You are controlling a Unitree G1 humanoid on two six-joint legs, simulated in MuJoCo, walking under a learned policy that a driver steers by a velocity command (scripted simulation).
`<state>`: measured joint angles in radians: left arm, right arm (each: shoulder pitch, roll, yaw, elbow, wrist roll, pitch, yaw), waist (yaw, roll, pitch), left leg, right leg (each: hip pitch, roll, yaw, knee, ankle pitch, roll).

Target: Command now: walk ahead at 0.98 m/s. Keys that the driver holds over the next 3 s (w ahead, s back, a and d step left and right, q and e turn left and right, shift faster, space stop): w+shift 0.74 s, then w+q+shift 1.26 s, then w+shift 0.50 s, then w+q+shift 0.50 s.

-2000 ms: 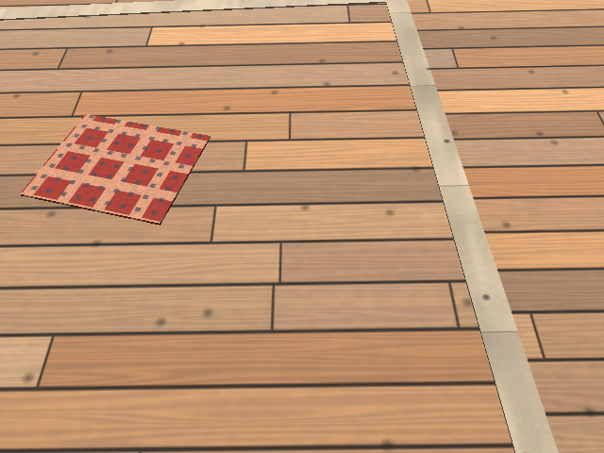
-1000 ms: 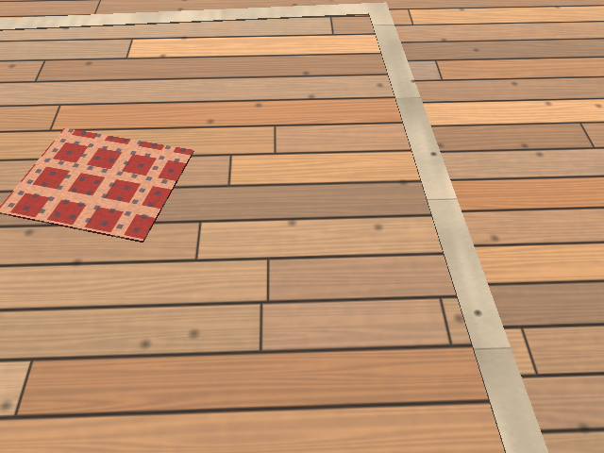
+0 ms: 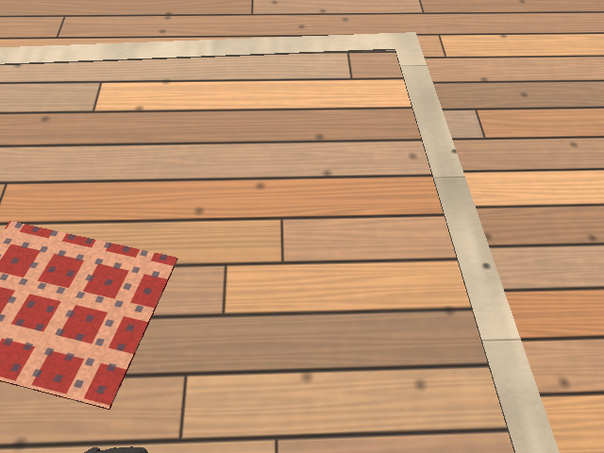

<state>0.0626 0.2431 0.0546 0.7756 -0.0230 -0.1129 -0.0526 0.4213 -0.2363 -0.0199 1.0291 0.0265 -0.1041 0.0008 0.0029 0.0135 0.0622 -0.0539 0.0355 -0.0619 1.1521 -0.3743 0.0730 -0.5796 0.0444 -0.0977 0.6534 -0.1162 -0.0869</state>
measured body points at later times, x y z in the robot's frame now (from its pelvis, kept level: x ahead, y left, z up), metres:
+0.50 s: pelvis +0.47 +0.07 +0.00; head +0.51 +0.08 +0.45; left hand +0.47 +0.33 -0.14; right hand +0.65 -0.19 -0.09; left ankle +0.61 +0.15 -0.70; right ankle +0.21 -0.09 -0.60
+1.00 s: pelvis +0.95 +0.05 +0.00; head +0.98 +0.06 +0.45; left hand +1.17 +0.30 -0.06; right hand +0.91 -0.21 -0.13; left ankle +0.66 +0.16 -0.63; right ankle +1.11 -0.05 -0.70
